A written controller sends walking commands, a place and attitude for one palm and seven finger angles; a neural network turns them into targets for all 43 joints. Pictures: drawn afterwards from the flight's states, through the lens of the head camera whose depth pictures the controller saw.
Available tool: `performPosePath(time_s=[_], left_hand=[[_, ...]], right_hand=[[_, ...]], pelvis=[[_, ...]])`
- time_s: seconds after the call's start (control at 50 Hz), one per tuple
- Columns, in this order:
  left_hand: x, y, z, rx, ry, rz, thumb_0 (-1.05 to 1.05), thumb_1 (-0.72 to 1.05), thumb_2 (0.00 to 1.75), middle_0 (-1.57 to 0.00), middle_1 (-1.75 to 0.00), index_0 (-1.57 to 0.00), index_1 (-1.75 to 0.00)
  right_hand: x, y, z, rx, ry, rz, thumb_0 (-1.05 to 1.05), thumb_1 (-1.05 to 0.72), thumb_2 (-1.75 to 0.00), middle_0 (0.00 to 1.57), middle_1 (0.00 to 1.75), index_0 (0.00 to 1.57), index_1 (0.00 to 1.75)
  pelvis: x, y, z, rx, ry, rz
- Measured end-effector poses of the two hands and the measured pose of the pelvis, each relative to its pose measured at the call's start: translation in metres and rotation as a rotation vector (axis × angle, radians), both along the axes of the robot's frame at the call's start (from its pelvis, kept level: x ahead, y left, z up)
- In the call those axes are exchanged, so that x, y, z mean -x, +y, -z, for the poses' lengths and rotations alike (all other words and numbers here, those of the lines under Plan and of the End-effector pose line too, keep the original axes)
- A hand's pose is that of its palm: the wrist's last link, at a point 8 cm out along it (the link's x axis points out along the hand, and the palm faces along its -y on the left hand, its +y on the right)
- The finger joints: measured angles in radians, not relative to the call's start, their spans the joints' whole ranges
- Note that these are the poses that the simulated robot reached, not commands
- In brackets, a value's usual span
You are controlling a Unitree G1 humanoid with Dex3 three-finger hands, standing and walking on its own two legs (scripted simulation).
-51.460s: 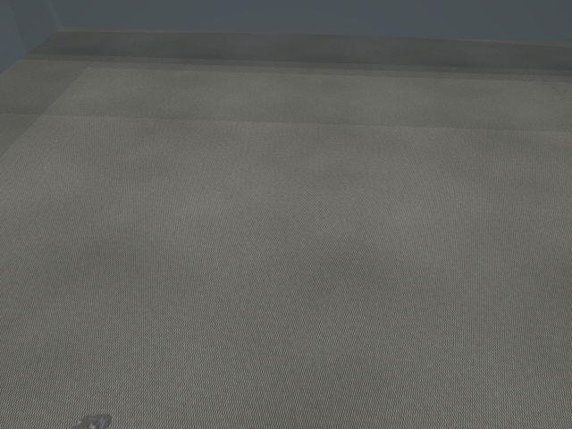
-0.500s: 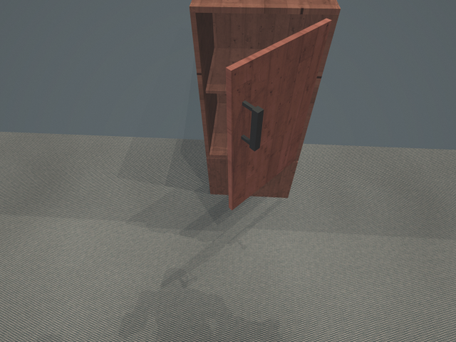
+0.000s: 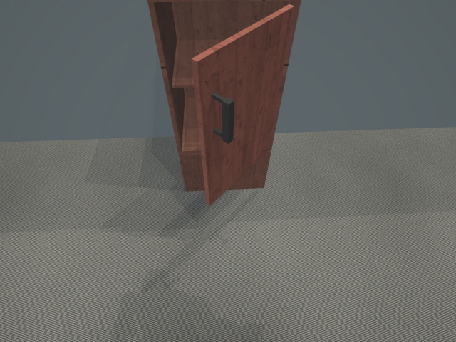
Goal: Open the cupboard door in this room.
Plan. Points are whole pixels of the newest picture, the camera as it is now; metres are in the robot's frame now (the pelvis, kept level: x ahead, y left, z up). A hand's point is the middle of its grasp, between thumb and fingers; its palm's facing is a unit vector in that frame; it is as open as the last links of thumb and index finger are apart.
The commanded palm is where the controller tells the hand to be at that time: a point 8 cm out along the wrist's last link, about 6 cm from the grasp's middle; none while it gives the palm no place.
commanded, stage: walk to a spot facing it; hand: left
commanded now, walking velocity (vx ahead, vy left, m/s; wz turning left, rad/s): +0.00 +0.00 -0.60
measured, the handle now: (222, 118) +0.63 +0.06 -0.01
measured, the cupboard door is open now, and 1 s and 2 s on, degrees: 46 46 46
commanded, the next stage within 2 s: none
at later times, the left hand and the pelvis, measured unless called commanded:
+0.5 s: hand out of the picture +0.08 +0.20 -0.18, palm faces -0.17 -0.96 -0.24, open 7.4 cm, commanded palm none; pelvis -0.02 +0.00 -0.01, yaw -15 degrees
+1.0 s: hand (173, 323) +0.18 +0.13 -0.17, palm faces -0.48 -0.85 -0.23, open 7.4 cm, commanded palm none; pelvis -0.02 -0.01 +0.00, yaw -31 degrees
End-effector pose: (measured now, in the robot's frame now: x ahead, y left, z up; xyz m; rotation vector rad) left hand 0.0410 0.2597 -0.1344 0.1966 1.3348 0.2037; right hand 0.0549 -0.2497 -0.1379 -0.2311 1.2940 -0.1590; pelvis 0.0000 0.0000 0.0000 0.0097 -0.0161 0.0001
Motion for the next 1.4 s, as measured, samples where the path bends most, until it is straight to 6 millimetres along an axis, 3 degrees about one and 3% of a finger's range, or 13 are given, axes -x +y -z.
performPosePath(time_s=[0.12,0.2,0.36,0.48,0.6,0.68,0.78,0.9,1.02,1.12,1.18,1.28,1.4], left_hand=[[-0.014,-0.017,0.003,-0.002,-0.024,0.044,0.01,0.90,0.90,-0.20,-0.30,-0.20,-0.30],[-0.015,-0.026,-0.001,-0.018,-0.049,0.059,0.01,0.90,0.90,-0.20,-0.30,-0.20,-0.30],[-0.016,-0.030,-0.008,-0.009,0.009,0.141,0.01,0.90,0.90,-0.21,-0.30,-0.20,-0.30],[-0.040,-0.016,0.007,0.016,-0.006,0.202,0.01,0.90,0.90,-0.21,-0.30,-0.20,-0.30],[-0.085,-0.023,-0.002,0.025,-0.100,0.275,0.01,0.91,0.90,-0.20,-0.30,-0.20,-0.30],[-0.111,-0.038,-0.005,0.008,-0.183,0.360,0.01,0.91,0.90,-0.20,-0.30,-0.20,-0.30],[-0.118,-0.048,-0.003,-0.016,-0.150,0.436,0.01,0.90,0.90,-0.20,-0.30,-0.20,-0.30],[-0.133,-0.059,0.009,0.026,-0.093,0.522,0.01,0.90,0.90,-0.20,-0.30,-0.20,-0.30],[-0.156,-0.094,-0.003,0.067,-0.125,0.600,0.01,0.91,0.90,-0.20,-0.30,-0.20,-0.30],[-0.170,-0.129,-0.002,0.056,-0.191,0.694,0.01,0.90,0.90,-0.20,-0.30,-0.20,-0.30],[-0.167,-0.138,-0.004,0.039,-0.166,0.729,0.01,0.90,0.90,-0.20,-0.30,-0.20,-0.30],[-0.163,-0.147,-0.005,0.041,-0.112,0.782,0.01,0.90,0.90,-0.20,-0.30,-0.20,-0.30],[-0.181,-0.164,0.003,0.085,-0.073,0.850,0.01,0.90,0.90,-0.20,-0.30,-0.20,-0.30]], right_hand=[[0.044,-0.007,0.019,-0.033,0.059,0.065,0.00,-0.90,-0.90,0.21,0.30,0.20,0.30],[0.058,-0.018,0.023,-0.038,0.099,0.115,0.00,-0.90,-0.90,0.21,0.30,0.20,0.30],[0.035,-0.023,-0.003,-0.015,-0.044,0.193,0.00,-0.91,-0.90,0.20,0.30,0.20,0.30],[0.024,-0.014,-0.008,0.033,-0.168,0.222,0.00,-0.90,-0.90,0.20,0.30,0.20,0.30],[0.056,-0.009,-0.009,0.032,-0.107,0.224,0.00,-0.90,-0.90,0.21,0.30,0.20,0.30],[0.081,-0.022,0.006,0.016,-0.089,0.292,0.00,-0.90,-0.90,0.21,0.30,0.21,0.30],[0.104,-0.036,0.005,0.042,-0.075,0.388,0.00,-0.90,-0.90,0.21,0.30,0.20,0.30],[0.133,-0.028,-0.009,0.108,-0.104,0.465,0.00,-0.90,-0.90,0.20,0.30,0.20,0.30],[0.179,-0.009,-0.014,0.067,0.000,0.518,0.00,-0.90,-0.90,0.20,0.30,0.20,0.30],[0.212,-0.011,0.005,0.026,0.023,0.620,0.00,-0.90,-0.90,0.21,0.30,0.21,0.30],[0.219,-0.014,0.006,0.026,0.025,0.681,0.00,-0.90,-0.90,0.21,0.30,0.20,0.30],[0.210,-0.015,-0.009,0.042,-0.055,0.741,0.00,-0.90,-0.90,0.20,0.30,0.20,0.30],[0.212,0.002,-0.013,0.077,-0.104,0.791,0.00,-0.90,-0.90,0.20,0.30,0.20,0.30]], pelvis=[[0.007,-0.012,0.010,-0.017,-0.005,0.048],[0.011,-0.019,0.010,-0.009,-0.003,0.063],[0.014,-0.014,-0.004,-0.026,0.033,0.177],[0.014,0.003,0.007,0.014,0.056,0.247],[0.020,-0.002,0.002,0.022,0.023,0.293],[0.020,-0.013,0.014,0.011,0.018,0.338],[0.025,-0.009,0.015,0.009,0.013,0.402],[0.020,0.001,0.015,0.011,0.036,0.484],[0.023,-0.010,0.003,0.028,0.031,0.550],[0.030,-0.027,0.015,0.003,0.027,0.616],[0.033,-0.026,0.012,0.007,0.019,0.656],[0.029,-0.025,0.003,-0.019,0.016,0.732],[0.013,-0.027,0.006,0.009,0.040,0.813]])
